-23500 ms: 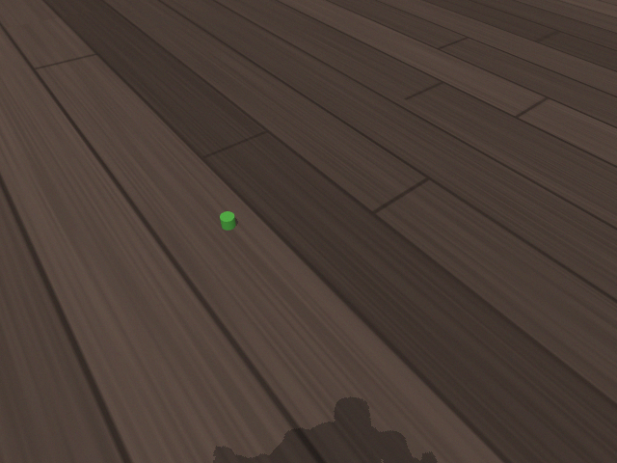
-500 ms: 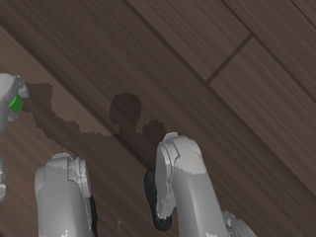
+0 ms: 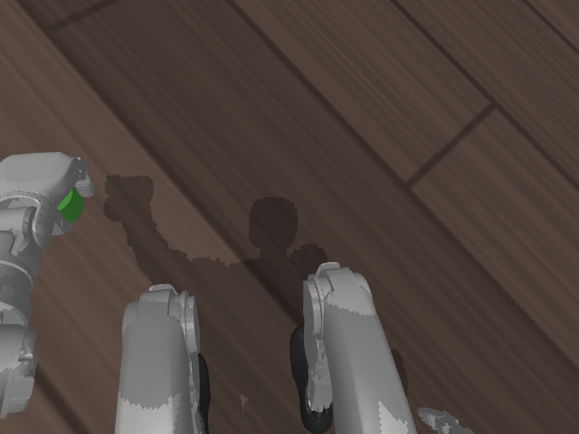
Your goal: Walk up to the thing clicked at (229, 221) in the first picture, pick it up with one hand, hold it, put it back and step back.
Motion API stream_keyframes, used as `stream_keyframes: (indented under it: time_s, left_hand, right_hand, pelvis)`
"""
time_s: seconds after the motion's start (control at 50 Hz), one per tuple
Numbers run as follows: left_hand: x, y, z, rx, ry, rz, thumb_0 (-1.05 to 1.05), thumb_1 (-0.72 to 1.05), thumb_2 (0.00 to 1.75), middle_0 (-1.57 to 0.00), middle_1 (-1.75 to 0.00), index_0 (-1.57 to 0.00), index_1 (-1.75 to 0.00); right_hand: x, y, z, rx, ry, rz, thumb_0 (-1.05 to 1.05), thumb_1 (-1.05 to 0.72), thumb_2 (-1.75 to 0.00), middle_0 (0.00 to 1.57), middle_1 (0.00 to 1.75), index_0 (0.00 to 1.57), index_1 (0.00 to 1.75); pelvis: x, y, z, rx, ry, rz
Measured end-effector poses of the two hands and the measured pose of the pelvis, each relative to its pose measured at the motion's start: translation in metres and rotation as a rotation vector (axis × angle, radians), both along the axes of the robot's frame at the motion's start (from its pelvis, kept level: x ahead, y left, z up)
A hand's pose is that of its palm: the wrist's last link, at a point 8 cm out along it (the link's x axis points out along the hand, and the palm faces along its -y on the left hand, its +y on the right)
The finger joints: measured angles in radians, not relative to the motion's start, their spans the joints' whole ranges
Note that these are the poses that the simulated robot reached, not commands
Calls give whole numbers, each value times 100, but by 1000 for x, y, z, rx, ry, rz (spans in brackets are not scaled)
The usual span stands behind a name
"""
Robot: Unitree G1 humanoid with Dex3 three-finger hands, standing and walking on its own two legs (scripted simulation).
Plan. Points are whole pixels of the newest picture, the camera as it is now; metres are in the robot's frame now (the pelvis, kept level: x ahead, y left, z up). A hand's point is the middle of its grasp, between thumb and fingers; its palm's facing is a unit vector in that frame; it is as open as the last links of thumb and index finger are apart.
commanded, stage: lift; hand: left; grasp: from above
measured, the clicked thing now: (53, 200) +0.46 +0.29 -0.16
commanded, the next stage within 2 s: hold in 1.30 s
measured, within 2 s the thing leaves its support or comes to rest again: neither
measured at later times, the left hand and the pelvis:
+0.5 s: hand out of the picture +0.37 +0.27 +0.07, palm faces -0.42 -0.09 -0.90, open 7.6 cm; pelvis +0.00 +0.00 +0.16, yaw +3 degrees
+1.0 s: hand out of the picture +0.37 +0.24 +0.22, palm faces -0.44 -0.08 -0.89, open 7.6 cm; pelvis +0.05 +0.00 +0.30, yaw +3 degrees
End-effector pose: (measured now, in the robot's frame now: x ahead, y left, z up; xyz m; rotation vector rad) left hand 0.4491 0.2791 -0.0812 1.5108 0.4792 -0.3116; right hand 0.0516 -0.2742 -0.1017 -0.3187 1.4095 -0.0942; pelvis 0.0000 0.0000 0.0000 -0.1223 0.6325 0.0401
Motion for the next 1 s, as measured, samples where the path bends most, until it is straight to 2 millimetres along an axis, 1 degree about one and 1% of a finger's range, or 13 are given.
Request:
stream_keyframes:
  time_s: [0.12, 0.22, 0.32, 0.4, 0.56, 0.68, 0.76, 0.86, 1.0]
  left_hand:
    - [-18, 0, 38, -13, -12, -18, -3, 16, 51, -62, -71, -89, -69]
    - [-33, -2, 75, -24, -36, -22, -3, 16, 51, -62, -71, -88, -72]
    - [-45, -5, 119, -29, -68, -9, -2, 16, 53, -61, -72, -88, -74]
    - [-55, -6, 157, -31, -77, 8, -2, 15, 54, -61, -73, -88, -75]
    - [-79, -12, 233, -34, -53, 27, -2, 15, 54, -61, -73, -87, -76]
    - [-88, -16, 281, -33, -39, 25, -2, 15, 54, -61, -73, -87, -76]
    - [-89, -20, 304, -33, -35, 27, -3, 16, 53, -61, -73, -86, -76]
    - [-88, -27, 328, -31, -32, 18, -3, 16, 53, -60, -73, -86, -77]
    - [-76, -36, 358, -29, -43, 25, -3, 16, 53, -60, -73, -86, -77]
  right_hand:
    - [23, 0, 22, -7, -64, 6, 0, -93, -90, 20, 30, 21, 30]
    - [45, 2, 47, -10, -129, 11, 0, -93, -90, 20, 30, 21, 30]
    - [64, 7, 78, -11, -198, 2, 0, -93, -90, 20, 30, 21, 30]
    - [73, 13, 108, -8, -246, -18, 0, -92, -90, 20, 30, 21, 30]
    - [78, 23, 174, 4, -302, -60, 0, -92, -90, 20, 30, 21, 30]
    - [77, 25, 218, 1, -326, -84, 0, -92, -90, 20, 30, 21, 30]
    - [76, 23, 241, -2, -334, -97, 0, -92, -90, 20, 30, 21, 30]
    - [76, 21, 265, -7, -334, -110, 0, -92, -90, 20, 30, 21, 30]
    - [81, 18, 291, -2, -326, -121, 0, -92, -90, 20, 30, 21, 30]
  pelvis:
    - [-1, 0, 27, 10, -8, 5]
    - [-1, 0, 54, 20, -31, 11]
    - [0, 0, 85, 28, -63, 16]
    - [0, 1, 114, 35, -102, 19]
    - [7, 3, 181, 54, -191, 21]
    - [16, 3, 225, 70, -255, 21]
    - [23, 3, 249, 76, -287, 18]
    - [32, 3, 274, 84, -323, 14]
    - [46, 1, 303, 97, -369, 7]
